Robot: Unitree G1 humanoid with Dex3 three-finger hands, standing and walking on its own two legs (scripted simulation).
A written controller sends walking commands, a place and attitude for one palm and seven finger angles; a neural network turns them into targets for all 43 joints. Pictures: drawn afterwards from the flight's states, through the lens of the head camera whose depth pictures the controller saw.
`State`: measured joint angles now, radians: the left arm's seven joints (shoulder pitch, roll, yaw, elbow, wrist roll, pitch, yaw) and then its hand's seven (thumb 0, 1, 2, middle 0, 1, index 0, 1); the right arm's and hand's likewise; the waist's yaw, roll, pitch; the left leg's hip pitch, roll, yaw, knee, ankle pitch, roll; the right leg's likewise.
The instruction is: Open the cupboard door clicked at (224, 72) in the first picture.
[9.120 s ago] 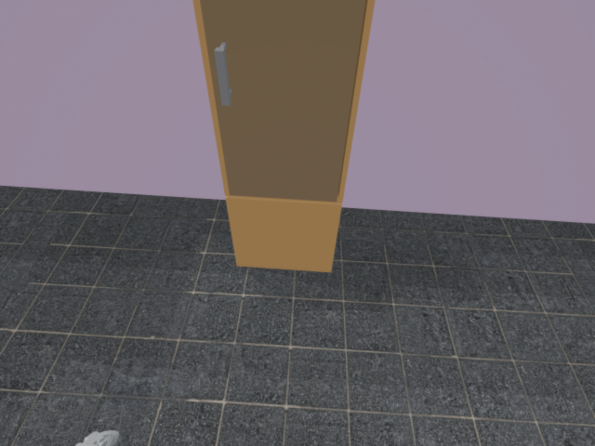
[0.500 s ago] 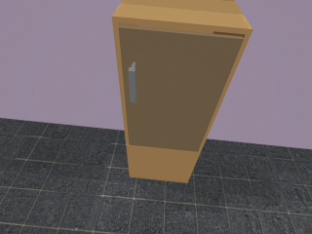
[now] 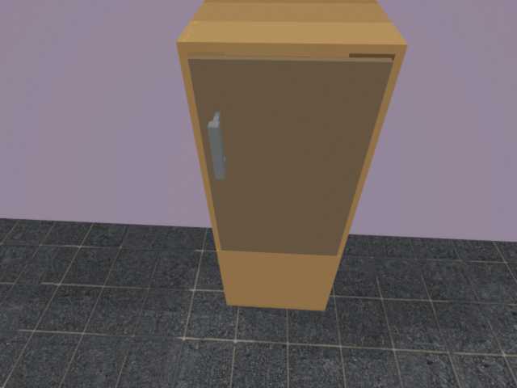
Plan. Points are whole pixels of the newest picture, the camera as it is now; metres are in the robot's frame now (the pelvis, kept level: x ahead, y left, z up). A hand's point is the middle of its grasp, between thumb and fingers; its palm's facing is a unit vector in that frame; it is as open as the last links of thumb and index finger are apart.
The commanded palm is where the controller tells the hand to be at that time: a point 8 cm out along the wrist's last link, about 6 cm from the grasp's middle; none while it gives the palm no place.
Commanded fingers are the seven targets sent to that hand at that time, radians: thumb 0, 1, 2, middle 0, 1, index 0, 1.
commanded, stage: look again from close up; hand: left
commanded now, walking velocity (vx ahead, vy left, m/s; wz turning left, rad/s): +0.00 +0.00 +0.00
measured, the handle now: (218, 146) +0.56 +0.12 +0.09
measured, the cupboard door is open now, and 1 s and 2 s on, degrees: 0 0 0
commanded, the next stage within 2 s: raise the hand with hooked fingers in 0.42 s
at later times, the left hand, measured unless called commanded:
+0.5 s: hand out of the picture +0.01 +0.14 -0.18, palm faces +0.00 -0.99 -0.16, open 7.4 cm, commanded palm none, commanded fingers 0.00 0.90 0.90 -0.20 -0.30 -0.20 -0.30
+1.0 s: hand (170, 379) +0.15 +0.15 -0.04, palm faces +0.10 -0.99 -0.02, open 8.9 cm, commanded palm +0.15 +0.21 -0.01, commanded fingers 0.00 0.32 0.65 -0.24 -0.68 -0.24 -0.68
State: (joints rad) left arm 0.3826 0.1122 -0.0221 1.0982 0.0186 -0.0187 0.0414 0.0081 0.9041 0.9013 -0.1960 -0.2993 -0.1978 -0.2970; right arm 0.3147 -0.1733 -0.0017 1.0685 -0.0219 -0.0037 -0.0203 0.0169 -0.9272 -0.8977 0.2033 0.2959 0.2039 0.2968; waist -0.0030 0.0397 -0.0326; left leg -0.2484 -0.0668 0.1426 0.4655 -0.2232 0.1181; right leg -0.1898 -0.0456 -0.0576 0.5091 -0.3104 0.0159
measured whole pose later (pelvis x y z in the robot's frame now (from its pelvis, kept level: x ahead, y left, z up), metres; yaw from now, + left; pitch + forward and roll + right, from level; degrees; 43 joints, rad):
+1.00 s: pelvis +0.00 -0.07 -0.05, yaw +4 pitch +8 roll +0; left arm 0.49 0.25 0.20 0.14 -0.27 -0.43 -0.32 0.02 0.54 0.75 -0.23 -0.53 -0.23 -0.53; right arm 0.17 -0.29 -0.06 0.49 0.02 -0.20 -0.02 0.01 -0.90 -0.90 0.20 0.30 0.20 0.30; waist 0.00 -0.05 -0.12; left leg -0.69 0.01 0.04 0.97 -0.43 0.02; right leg -0.62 0.04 -0.12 0.96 -0.49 -0.10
